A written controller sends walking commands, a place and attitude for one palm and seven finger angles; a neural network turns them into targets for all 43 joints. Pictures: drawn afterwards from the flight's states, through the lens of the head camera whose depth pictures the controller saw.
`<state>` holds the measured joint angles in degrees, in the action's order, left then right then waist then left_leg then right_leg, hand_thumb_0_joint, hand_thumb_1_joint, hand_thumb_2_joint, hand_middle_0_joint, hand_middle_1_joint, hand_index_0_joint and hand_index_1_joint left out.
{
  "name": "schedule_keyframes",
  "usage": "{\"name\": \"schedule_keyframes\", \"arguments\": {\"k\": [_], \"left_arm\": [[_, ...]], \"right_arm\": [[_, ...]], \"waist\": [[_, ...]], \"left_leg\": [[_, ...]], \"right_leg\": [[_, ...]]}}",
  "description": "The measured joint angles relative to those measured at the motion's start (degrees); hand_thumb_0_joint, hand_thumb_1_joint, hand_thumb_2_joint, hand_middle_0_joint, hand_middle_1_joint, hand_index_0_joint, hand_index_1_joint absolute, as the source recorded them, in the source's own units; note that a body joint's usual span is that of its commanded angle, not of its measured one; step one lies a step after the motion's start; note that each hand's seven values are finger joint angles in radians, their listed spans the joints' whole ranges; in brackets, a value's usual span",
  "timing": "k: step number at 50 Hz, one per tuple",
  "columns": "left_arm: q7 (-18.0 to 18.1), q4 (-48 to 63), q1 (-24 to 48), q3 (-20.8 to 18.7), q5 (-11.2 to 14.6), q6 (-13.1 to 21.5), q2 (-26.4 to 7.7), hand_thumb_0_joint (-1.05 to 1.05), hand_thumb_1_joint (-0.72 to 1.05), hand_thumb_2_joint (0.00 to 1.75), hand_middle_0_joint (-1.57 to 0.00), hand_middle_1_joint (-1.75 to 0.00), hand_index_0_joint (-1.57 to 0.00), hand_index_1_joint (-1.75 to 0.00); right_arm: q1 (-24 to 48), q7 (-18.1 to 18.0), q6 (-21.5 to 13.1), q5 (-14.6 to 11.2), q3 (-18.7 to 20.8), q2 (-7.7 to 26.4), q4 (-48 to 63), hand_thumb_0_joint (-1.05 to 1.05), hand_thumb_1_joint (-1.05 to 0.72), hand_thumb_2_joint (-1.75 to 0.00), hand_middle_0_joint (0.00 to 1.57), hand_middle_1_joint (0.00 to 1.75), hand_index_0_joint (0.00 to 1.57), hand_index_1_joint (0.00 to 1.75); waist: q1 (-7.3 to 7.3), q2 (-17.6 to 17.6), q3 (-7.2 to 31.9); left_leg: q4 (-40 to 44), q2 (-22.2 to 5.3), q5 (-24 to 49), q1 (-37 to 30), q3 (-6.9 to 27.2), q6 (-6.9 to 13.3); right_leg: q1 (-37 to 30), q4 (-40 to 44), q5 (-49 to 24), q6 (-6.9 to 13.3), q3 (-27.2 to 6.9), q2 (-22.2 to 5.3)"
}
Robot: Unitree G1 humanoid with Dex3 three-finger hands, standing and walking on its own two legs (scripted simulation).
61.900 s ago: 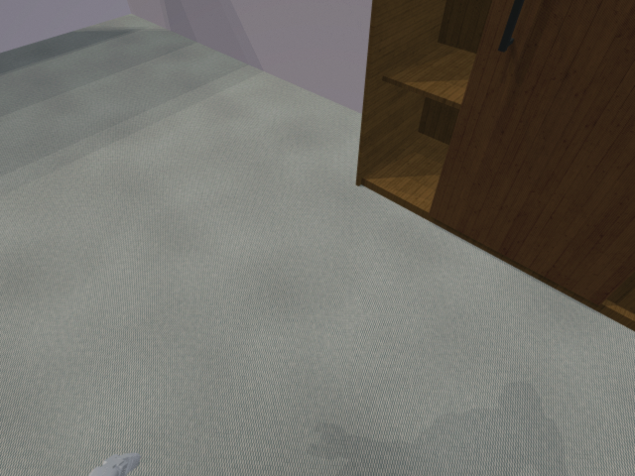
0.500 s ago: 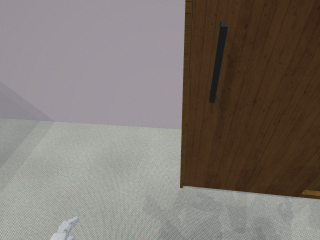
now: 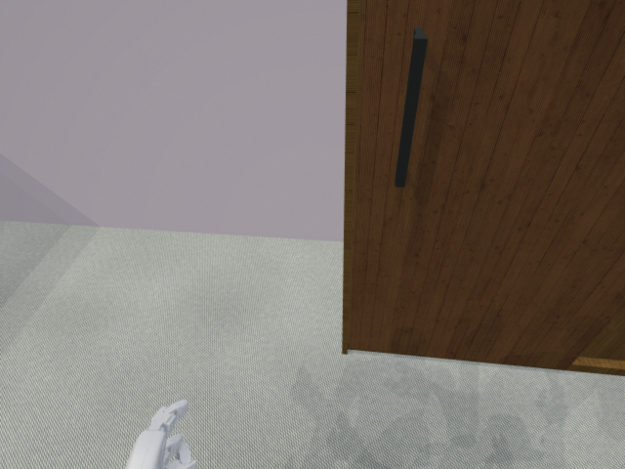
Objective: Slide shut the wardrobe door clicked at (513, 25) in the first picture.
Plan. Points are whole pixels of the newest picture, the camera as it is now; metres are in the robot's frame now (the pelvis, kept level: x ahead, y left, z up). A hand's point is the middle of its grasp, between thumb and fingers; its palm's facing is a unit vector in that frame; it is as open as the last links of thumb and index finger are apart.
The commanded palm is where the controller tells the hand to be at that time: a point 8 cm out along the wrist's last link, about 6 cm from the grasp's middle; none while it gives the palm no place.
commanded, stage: stop stepping back and stand still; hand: right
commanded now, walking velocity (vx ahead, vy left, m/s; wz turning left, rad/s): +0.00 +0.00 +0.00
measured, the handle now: (408, 115) +0.63 -0.12 +0.16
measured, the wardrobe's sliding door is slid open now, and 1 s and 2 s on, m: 0.00 0.00 0.00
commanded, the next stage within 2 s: let the arm hang, fingers relaxed in 0.52 s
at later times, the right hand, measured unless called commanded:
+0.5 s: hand out of the picture +0.23 -0.29 +0.17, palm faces +0.41 +0.80 -0.43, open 7.4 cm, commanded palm +0.16 -0.32 +0.19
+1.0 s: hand out of the picture +0.00 -0.20 -0.18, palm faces +0.01 +0.99 -0.15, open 7.0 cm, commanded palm none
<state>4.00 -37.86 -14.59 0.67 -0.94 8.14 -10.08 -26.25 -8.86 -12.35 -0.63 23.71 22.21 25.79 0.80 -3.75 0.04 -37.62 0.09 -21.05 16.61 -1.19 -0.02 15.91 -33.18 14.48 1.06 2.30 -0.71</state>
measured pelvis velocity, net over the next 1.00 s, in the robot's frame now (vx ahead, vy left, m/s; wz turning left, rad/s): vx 0.00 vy -0.03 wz -0.02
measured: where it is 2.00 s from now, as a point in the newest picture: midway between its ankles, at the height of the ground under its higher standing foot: outside the picture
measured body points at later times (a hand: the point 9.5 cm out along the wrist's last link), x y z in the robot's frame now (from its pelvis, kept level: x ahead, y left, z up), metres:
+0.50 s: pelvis +0.02 -0.03 +0.01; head +0.03 -0.05 +0.46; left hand +0.20 +0.20 -0.06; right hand +0.20 -0.33 +0.19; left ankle +0.03 +0.11 -0.73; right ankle +0.04 -0.11 -0.73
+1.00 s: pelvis +0.00 -0.03 +0.01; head +0.03 -0.06 +0.46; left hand +0.03 +0.22 -0.13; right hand +0.00 -0.25 -0.16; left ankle +0.03 +0.11 -0.73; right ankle +0.04 -0.11 -0.73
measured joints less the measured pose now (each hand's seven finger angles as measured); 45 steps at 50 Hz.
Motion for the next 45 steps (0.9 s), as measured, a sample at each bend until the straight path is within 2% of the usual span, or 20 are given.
{"name": "schedule_keyframes", "arguments": {"k": [4,9,14,18,24,31,32,33,35,38,41,45], "left_arm": [[-1.2,1.1,0.3,0.9,0.2,0.5,0.8,0.01,0.9,0.9,-0.21,-0.3,-0.2,-0.3],[-1.7,0.7,0.6,0.7,0.7,-0.9,0.0,0.01,0.9,0.9,-0.21,-0.3,-0.2,-0.3],[-0.6,0.2,1.4,0.3,0.8,-1.7,-0.7,0.01,0.9,0.9,-0.21,-0.3,-0.2,-0.3],[-0.3,1.2,2.3,0.4,0.9,-1.4,-0.5,0.01,0.9,0.9,-0.21,-0.3,-0.2,-0.3],[-0.8,3.0,3.7,0.6,1.0,-1.5,0.1,0.01,0.9,0.9,-0.21,-0.3,-0.2,-0.3],[-0.4,3.3,3.7,0.4,1.1,-2.3,-0.2,0.01,0.9,0.9,-0.21,-0.3,-0.2,-0.3],[-1.4,2.0,3.8,0.1,1.3,-1.2,-1.0,0.01,0.9,0.9,-0.21,-0.3,-0.2,-0.3],[-2.6,0.4,4.1,-0.3,1.5,-1.0,-2.2,0.01,0.9,0.9,-0.21,-0.3,-0.2,-0.3],[-4.1,-3.1,5.4,-0.8,1.2,-2.9,-4.7,0.01,0.9,0.9,-0.21,-0.3,-0.2,-0.3],[-4.5,-7.1,6.8,-0.9,0.4,-5.8,-6.2,0.01,0.9,0.9,-0.21,-0.3,-0.2,-0.3],[-4.6,-9.8,6.2,-0.7,-0.1,-7.3,-5.6,0.01,0.91,0.9,-0.21,-0.3,-0.2,-0.3],[-4.2,-14.1,3.5,0.0,-0.4,-8.6,-4.0,0.0,0.91,0.9,-0.2,-0.3,-0.2,-0.3]], "right_arm": [[-2.6,0.4,-1.5,0.1,1.3,1.9,2.1,0.02,-0.89,-0.9,0.21,0.31,0.21,0.3],[-4.9,0.8,-2.2,-0.9,1.0,1.2,1.9,0.02,-0.89,-0.9,0.21,0.31,0.21,0.31],[-3.2,0.5,-0.8,-0.9,0.1,-0.4,-1.0,0.02,-0.89,-0.9,0.21,0.31,0.21,0.31],[-1.8,0.3,-0.2,-0.7,-0.4,-0.3,-1.0,0.02,-0.89,-0.9,0.21,0.31,0.21,0.31],[-3.7,0.6,-1.3,-1.0,-0.1,0.9,1.8,0.02,-0.89,-0.9,0.21,0.31,0.21,0.31],[-4.5,0.7,-1.4,-1.4,0.2,1.0,1.2,0.02,-0.89,-0.9,0.21,0.31,0.21,0.31],[-3.0,1.5,-1.9,-0.6,-1.1,1.2,-1.9,0.02,-0.89,-0.9,0.21,0.31,0.21,0.31],[-0.3,3.1,-0.9,0.3,-3.5,1.5,-7.1,0.01,-0.89,-0.9,0.21,0.31,0.21,0.3],[5.1,5.7,4.1,1.4,-9.2,0.6,-21.0,0.01,-0.9,-0.9,0.2,0.3,0.21,0.3],[10.5,7.7,11.4,2.3,-15.9,-2.7,-43.4,0.01,-0.9,-0.9,0.2,0.3,0.2,0.3],[12.1,8.6,15.1,2.5,-20.8,-6.2,-60.5,0.01,-0.91,-0.9,0.2,0.3,0.2,0.3],[11.2,9.1,16.1,2.0,-24.9,-11.5,-75.4,0.02,-0.91,-0.9,0.2,0.3,0.2,0.3]], "waist": [[0.35,1.3,-0.7],[-0.72,3.3,0.2],[-1.7,2.6,-0.6],[-1.48,1.7,-1.5],[-0.68,1.7,-1.9],[-1.24,2.4,-1.5],[-1.35,3.0,-1.0],[-1.65,3.9,-0.4],[-1.92,5.8,1.0],[-0.93,7.1,1.7],[0.36,5.6,0.5],[0.95,2.6,-1.7]], "left_leg": [[7.2,0.9,7.8,-2.8,-0.7,0.6],[9.5,1.5,7.2,-3.4,-0.5,0.6],[10.6,0.1,7.4,-4.4,0.6,-0.6],[10.8,-0.7,7.3,-4.8,0.8,-1.1],[12.2,-0.4,8.0,-5.1,0.7,-1.1],[13.2,-0.2,8.8,-5.0,0.9,-1.1],[12.4,-0.3,8.7,-4.2,0.4,-1.2],[11.0,-0.7,8.2,-3.1,0.1,-1.3],[7.9,-1.4,6.5,-0.9,-0.2,-1.7],[5.0,-2.2,5.2,0.4,0.0,-2.2],[4.7,-2.3,5.1,-0.2,0.4,-1.9],[7.7,-1.7,6.9,-1.9,0.5,-1.6]], "right_leg": [[0.2,0.1,0.2,-0.2,-0.8,-0.3],[0.6,0.2,0.8,0.1,-0.7,-0.9],[-1.5,3.1,0.1,1.1,0.5,0.5],[-2.3,4.7,-0.6,1.5,0.7,1.4],[-2.0,4.8,-0.7,1.5,0.6,1.1],[-1.8,5.3,-1.0,1.5,0.8,1.0],[-0.8,4.5,-0.9,1.6,0.4,1.0],[0.4,3.3,-0.7,1.7,0.1,1.4],[2.5,0.8,0.2,2.2,-0.1,2.0],[3.2,-1.0,0.9,2.7,0.1,2.7],[2.1,-0.4,0.6,2.6,0.5,2.8],[0.4,2.3,-0.8,2.3,0.5,2.3]]}}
